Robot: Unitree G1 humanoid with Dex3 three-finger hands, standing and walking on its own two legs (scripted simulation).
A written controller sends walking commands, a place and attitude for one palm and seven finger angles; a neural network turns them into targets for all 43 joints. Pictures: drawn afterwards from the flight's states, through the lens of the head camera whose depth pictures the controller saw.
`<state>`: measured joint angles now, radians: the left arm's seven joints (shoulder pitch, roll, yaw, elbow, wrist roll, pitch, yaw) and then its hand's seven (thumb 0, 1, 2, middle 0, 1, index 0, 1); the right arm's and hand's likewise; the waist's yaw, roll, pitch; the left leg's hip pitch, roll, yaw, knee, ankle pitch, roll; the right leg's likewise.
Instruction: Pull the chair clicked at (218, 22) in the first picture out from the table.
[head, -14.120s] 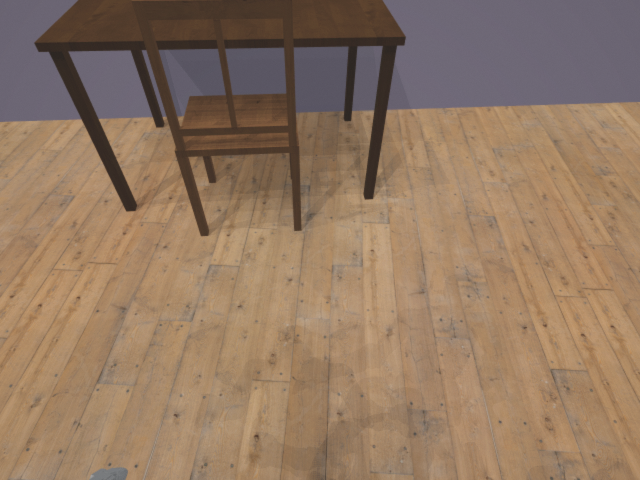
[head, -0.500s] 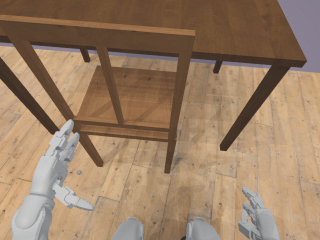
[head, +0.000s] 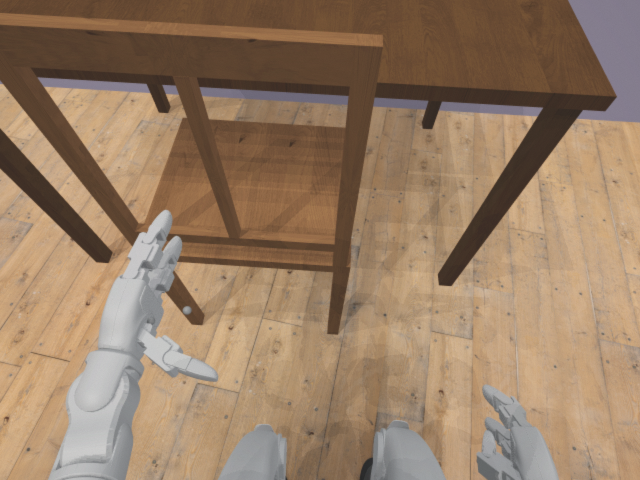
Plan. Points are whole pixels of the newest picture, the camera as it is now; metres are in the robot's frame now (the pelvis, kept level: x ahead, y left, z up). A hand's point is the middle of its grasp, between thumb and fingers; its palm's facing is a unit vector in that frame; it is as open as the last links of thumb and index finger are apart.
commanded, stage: aim the fingers beside a spindle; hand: left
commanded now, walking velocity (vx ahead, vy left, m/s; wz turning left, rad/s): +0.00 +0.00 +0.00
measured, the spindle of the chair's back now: (215, 173) +0.52 +0.18 +0.02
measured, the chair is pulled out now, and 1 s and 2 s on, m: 0.00 0.00 -0.01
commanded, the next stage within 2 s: push the fingers through the gap in 1.26 s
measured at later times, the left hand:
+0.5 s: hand (206, 284) +0.35 +0.16 +0.01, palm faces -0.06 -1.00 -0.05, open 16.9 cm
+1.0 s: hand (212, 274) +0.36 +0.16 +0.00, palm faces -0.06 -1.00 -0.05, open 16.9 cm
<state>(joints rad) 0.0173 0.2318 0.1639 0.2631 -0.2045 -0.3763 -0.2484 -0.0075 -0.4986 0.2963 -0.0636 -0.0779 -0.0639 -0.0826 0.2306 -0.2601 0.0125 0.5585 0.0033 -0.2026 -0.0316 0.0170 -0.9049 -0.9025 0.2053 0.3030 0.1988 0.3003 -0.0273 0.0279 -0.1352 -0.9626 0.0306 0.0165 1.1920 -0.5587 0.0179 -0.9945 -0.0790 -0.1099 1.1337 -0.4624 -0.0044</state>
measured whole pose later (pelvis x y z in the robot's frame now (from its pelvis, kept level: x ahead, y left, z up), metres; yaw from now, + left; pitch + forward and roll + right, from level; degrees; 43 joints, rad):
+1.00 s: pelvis -0.01 +0.00 -0.02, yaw -1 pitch +23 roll -1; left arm -0.25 0.24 0.21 0.51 -0.17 -0.43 -0.21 -0.01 -0.50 0.30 -0.06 -0.08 -0.06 -0.08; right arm 0.25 -0.26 0.00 0.58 -0.01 -0.11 -0.01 0.02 -0.91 -0.90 0.20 0.30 0.20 0.30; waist -0.05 0.03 -0.15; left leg -1.09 0.04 0.03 1.27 -0.57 0.02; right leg -1.13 -0.07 -0.09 1.21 -0.47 -0.01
